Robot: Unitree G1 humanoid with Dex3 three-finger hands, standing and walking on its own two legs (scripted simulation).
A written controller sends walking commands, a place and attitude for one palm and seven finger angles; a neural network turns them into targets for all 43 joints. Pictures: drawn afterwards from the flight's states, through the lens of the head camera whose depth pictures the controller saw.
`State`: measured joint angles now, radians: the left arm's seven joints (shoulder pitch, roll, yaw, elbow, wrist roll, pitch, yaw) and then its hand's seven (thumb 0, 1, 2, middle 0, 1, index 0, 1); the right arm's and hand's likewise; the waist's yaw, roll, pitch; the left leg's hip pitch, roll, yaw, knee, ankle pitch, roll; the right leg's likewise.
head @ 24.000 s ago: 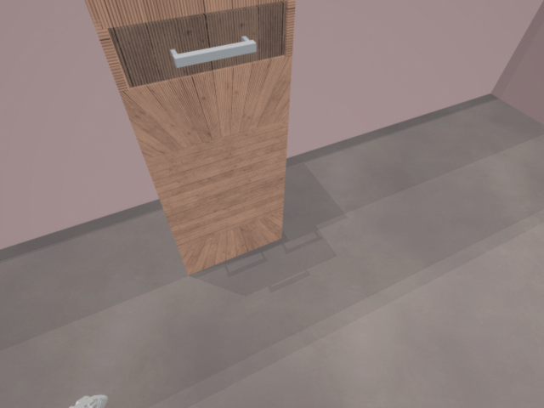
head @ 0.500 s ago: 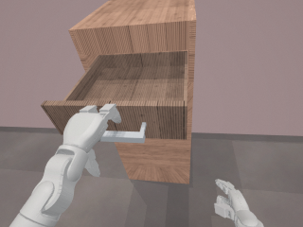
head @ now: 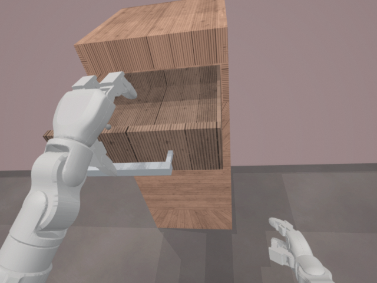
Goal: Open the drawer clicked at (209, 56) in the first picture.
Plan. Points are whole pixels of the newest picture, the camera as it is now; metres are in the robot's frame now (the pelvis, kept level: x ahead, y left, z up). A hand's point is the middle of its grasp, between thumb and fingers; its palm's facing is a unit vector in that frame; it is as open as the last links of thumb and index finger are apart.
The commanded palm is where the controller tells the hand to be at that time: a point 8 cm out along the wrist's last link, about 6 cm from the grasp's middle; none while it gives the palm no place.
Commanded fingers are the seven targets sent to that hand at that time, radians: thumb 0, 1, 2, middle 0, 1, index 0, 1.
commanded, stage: lift the hand off the handle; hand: left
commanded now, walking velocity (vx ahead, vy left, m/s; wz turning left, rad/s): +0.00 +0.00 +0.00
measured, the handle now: (130, 162) +0.31 +0.17 +0.14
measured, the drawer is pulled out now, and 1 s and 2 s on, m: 0.29 0.29 0.29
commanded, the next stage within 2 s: draw the hand back to the body in 0.28 s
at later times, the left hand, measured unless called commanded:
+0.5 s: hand (107, 115) +0.29 +0.16 +0.28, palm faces +0.43 -0.18 -0.88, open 13.9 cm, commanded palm +0.22 +0.19 +0.33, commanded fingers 0.00 -0.50 0.30 -0.30 -1.20 -0.30 -1.20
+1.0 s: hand (63, 128) +0.25 +0.22 +0.28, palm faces +0.45 -0.09 -0.89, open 13.9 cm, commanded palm +0.18 +0.23 +0.33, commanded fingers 0.00 -0.43 0.33 -0.29 -1.15 -0.29 -1.15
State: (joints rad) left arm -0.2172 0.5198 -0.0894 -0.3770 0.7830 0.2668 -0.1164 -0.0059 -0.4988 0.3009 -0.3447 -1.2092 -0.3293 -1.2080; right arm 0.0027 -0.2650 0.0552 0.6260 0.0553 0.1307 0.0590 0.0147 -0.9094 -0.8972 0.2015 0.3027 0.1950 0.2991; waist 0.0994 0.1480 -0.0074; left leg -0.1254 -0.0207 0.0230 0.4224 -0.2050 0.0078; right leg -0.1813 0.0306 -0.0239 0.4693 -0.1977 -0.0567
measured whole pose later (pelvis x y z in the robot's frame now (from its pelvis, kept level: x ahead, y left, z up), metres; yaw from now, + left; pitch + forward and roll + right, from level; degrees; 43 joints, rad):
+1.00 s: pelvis +0.01 +0.01 +0.00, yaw +1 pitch -5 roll +1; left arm -0.06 0.65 0.10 -0.57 0.67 0.30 -0.12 -0.01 -0.50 0.30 -0.32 -1.20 -0.33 -1.21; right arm -0.01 -0.27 0.07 0.60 0.06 0.16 0.06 0.01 -0.91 -0.90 0.20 0.30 0.19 0.30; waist 0.13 0.14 0.00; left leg -0.16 -0.03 0.02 0.49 -0.25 0.02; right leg -0.20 0.02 -0.03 0.52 -0.24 -0.05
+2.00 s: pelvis +0.04 +0.03 +0.00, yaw +1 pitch -5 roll -1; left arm 0.09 0.42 0.54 -0.65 -0.10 -0.18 0.10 0.00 0.83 0.88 -0.21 -0.33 -0.22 -0.34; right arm 0.13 -0.20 0.02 0.68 0.00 -0.09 -0.04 0.01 -0.91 -0.90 0.21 0.30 0.20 0.30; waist 0.08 0.05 0.02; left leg -0.08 -0.01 0.01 0.44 -0.28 0.04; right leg -0.08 0.04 -0.03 0.38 -0.21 -0.03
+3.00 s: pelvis -0.09 +0.02 -0.02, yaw +0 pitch +0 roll -1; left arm 0.01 0.52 0.68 -0.68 -0.04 -0.27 0.17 0.00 0.88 0.90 -0.21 -0.30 -0.21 -0.30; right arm 0.22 -0.17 0.00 0.68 0.00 -0.12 -0.04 0.01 -0.90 -0.90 0.21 0.30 0.20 0.30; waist -0.02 0.01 0.02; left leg -0.53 -0.01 0.01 0.88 -0.37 0.00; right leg -0.32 0.04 0.00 0.61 -0.28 -0.02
